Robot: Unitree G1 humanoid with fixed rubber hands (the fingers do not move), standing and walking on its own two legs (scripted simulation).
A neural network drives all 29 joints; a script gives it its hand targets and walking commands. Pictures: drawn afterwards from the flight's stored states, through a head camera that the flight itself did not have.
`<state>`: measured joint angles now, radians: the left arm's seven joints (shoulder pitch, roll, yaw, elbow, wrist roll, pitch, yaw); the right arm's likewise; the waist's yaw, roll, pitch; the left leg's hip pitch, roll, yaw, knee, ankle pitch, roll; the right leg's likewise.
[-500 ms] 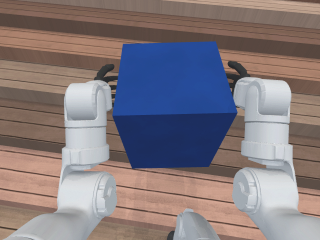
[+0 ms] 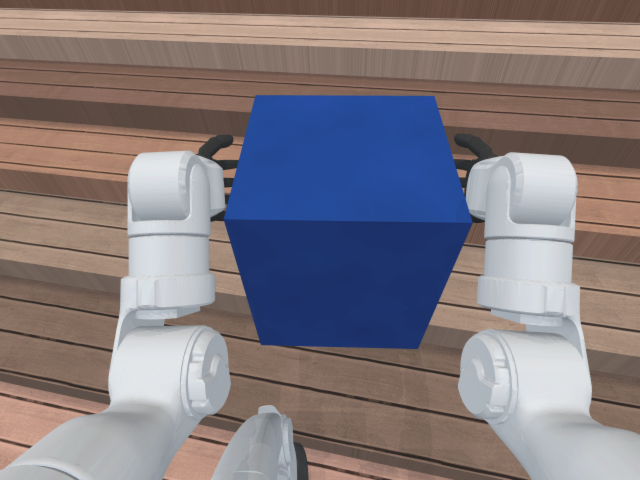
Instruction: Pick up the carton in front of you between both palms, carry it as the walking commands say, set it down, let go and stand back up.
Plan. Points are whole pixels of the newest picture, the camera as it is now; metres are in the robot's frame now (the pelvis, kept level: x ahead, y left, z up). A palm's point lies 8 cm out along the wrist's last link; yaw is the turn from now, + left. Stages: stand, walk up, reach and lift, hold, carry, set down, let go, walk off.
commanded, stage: carry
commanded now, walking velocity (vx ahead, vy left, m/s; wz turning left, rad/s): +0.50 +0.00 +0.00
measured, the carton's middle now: (341, 229) +0.39 -0.01 +0.11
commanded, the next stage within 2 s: none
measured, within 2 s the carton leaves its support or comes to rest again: neither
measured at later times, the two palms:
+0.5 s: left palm out of the picture +0.69 +0.10 +0.30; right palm out of the picture +0.70 -0.20 +0.30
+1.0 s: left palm out of the picture +1.01 +0.10 +0.41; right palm out of the picture +1.00 -0.20 +0.41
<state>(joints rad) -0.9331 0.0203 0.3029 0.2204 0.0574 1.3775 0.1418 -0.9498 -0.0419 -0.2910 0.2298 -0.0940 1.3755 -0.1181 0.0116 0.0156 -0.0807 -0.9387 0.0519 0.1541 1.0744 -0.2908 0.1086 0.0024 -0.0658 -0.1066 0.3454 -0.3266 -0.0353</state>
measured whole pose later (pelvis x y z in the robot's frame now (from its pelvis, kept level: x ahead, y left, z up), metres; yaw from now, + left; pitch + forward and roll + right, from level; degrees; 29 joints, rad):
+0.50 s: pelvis +0.32 -0.05 +0.11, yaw +0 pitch +5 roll -2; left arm -0.90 0.02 0.26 0.19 0.09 1.36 0.12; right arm -0.90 -0.04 -0.29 0.19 -0.05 1.34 -0.14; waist 0.02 0.02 -0.08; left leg -0.15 0.18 0.12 0.54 -0.22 -0.01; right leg -0.78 -0.05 -0.15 1.05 -0.37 -0.11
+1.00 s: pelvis +0.63 -0.02 +0.22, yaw +0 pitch +4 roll +3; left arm -0.93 0.04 0.31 0.22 0.07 1.39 0.13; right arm -0.96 -0.04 -0.26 0.26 -0.08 1.36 -0.13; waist -0.06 -0.01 -0.08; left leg -0.85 0.02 0.18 1.01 -0.37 0.11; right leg -0.05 -0.15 -0.09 0.59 -0.26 -0.01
